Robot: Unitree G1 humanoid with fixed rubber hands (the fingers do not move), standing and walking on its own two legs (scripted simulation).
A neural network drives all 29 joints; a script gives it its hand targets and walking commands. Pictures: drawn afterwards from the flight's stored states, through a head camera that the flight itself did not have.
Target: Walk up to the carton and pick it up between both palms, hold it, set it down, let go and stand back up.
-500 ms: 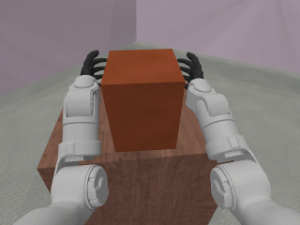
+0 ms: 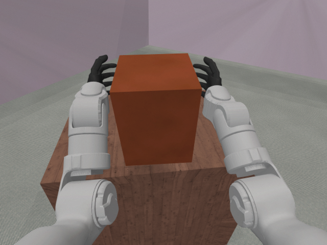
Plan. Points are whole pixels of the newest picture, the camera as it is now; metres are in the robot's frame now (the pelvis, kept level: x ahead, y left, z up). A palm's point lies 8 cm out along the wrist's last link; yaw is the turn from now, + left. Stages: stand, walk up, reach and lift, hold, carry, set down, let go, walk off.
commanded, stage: hold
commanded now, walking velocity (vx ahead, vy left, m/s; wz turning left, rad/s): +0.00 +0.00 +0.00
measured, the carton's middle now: (156, 110) +0.39 +0.02 +0.21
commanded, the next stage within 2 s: none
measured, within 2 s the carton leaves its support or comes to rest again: neither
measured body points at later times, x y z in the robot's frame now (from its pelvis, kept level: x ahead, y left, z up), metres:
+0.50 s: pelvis +0.00 +0.00 +0.00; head -0.07 +0.01 +0.45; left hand +0.39 +0.16 +0.28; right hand +0.40 -0.11 +0.27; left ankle +0.05 +0.12 -0.74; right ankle +0.03 -0.08 -0.74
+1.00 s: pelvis +0.00 +0.00 +0.00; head -0.07 +0.01 +0.45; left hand +0.39 +0.16 +0.28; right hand +0.40 -0.11 +0.27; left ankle +0.05 +0.12 -0.74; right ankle +0.03 -0.08 -0.74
